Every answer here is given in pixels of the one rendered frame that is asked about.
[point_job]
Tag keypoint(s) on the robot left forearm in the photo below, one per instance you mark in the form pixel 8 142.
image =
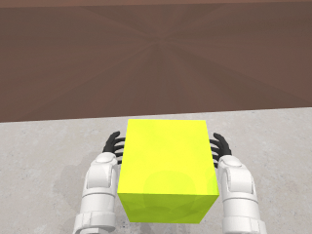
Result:
pixel 98 197

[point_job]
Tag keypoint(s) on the carton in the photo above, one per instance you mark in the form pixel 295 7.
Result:
pixel 167 173

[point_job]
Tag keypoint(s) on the robot right forearm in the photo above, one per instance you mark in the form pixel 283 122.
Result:
pixel 238 193

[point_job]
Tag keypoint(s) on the robot right hand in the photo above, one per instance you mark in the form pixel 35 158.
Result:
pixel 222 150

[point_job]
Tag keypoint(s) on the robot left hand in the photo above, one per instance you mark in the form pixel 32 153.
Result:
pixel 109 145

